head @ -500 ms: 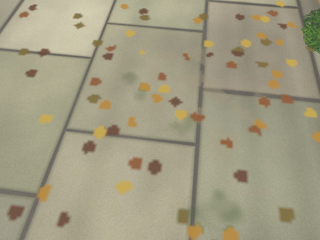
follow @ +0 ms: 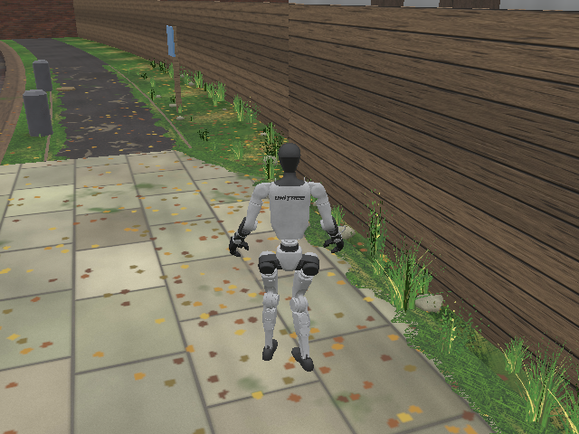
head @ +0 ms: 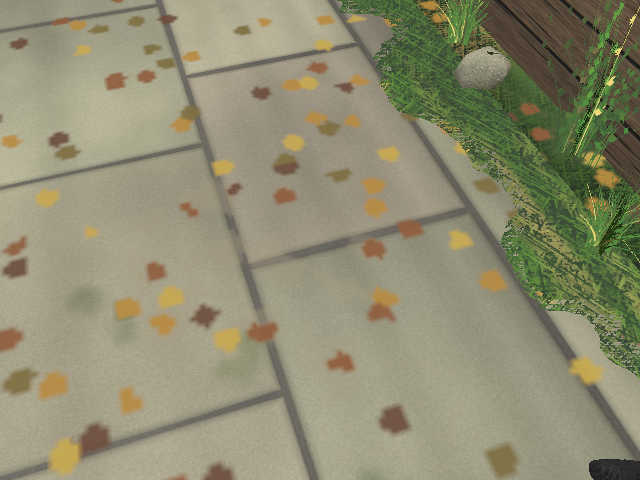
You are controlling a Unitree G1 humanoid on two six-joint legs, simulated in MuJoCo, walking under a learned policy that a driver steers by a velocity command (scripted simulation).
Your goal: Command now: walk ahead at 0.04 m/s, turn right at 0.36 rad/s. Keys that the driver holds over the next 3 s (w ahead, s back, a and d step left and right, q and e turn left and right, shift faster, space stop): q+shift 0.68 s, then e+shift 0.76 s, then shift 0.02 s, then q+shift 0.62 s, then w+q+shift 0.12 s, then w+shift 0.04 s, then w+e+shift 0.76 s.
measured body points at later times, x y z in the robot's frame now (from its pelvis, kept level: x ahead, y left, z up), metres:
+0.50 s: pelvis +0.03 +0.00 +0.02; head +0.07 -0.01 +0.47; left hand +0.09 +0.31 -0.07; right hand +0.24 -0.27 -0.08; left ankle +0.02 +0.14 -0.65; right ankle +0.02 -0.11 -0.72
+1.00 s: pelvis +0.04 +0.06 +0.01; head +0.07 +0.08 +0.46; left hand -0.03 +0.36 -0.11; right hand +0.34 -0.05 -0.06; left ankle +0.01 +0.16 -0.72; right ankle +0.08 -0.08 -0.65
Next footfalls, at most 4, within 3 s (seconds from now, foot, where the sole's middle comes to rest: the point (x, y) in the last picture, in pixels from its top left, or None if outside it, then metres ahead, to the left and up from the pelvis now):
0.32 right None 0.06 -0.10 -0.76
0.76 left None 0.05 0.18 -0.76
1.24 right None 0.13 -0.05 -0.76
1.80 left None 0.15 0.16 -0.76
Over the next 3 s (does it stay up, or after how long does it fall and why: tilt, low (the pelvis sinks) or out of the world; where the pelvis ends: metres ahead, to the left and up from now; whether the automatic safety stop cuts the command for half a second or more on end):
stays up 0.57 0.21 -0.03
